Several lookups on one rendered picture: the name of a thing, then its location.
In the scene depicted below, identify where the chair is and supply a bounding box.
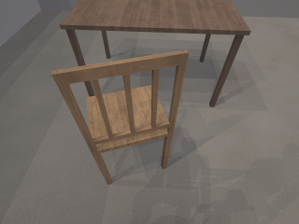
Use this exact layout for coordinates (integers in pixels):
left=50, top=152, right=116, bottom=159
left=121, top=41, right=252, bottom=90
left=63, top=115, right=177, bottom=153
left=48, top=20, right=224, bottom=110
left=51, top=49, right=189, bottom=185

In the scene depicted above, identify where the table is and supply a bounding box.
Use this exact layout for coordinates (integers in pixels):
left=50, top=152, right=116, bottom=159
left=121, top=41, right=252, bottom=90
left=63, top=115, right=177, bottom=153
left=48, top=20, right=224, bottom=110
left=59, top=0, right=251, bottom=107

